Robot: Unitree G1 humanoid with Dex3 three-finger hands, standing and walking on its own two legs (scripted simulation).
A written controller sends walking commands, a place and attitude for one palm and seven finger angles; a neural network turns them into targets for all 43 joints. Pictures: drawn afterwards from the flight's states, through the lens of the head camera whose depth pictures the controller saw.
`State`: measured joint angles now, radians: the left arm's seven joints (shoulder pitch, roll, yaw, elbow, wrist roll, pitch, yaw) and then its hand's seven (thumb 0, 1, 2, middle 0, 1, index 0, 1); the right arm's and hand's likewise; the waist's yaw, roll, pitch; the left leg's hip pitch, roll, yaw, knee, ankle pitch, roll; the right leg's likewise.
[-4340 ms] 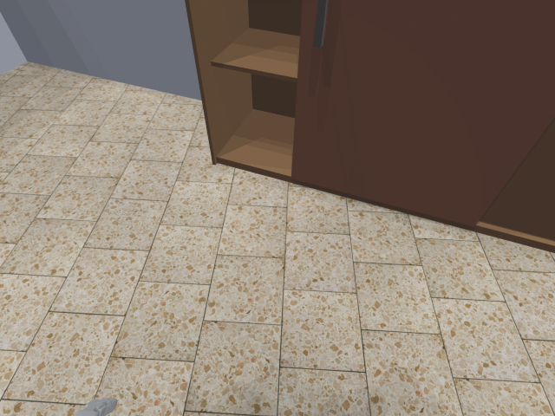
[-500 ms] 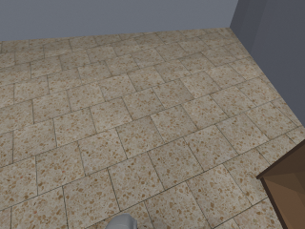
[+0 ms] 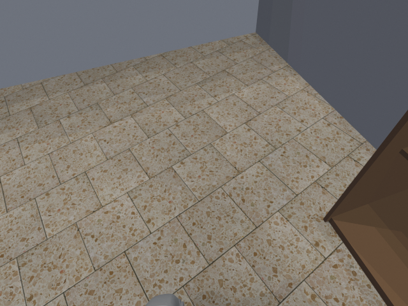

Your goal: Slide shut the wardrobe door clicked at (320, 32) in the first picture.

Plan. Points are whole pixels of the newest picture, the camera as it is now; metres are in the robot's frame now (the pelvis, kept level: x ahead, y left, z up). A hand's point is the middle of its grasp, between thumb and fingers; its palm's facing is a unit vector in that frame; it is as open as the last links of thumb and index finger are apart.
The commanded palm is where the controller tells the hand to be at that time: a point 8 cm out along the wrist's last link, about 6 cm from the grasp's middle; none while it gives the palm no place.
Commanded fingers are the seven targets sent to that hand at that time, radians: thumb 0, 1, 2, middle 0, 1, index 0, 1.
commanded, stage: turn to face it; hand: right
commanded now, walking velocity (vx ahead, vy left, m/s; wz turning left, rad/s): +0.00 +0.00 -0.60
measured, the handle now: out of the picture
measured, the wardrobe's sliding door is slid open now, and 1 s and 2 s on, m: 0.44 0.44 0.44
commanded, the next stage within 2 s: take the last steps up to it in 1.68 s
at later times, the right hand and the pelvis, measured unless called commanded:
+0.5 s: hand out of the picture +0.04 -0.16 -0.12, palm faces +0.31 +0.90 -0.30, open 7.4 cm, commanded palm none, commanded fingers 0.00 -0.90 -0.90 0.20 0.30 0.20 0.30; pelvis +0.00 +0.07 +0.01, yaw -18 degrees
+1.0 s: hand out of the picture -0.14 -0.17 -0.16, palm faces +0.62 +0.74 -0.27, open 7.4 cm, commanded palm none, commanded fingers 0.00 -0.90 -0.90 0.20 0.30 0.20 0.30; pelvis -0.04 +0.05 +0.01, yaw -36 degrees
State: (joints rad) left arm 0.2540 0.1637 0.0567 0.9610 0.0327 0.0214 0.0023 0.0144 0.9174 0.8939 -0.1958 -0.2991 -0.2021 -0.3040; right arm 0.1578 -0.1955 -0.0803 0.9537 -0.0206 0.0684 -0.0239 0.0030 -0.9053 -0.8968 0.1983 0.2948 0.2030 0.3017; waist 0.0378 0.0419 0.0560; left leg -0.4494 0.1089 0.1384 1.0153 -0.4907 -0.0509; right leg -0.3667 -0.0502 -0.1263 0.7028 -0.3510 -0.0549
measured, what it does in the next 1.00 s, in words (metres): steps on the spot, turning right: left foot, then right foot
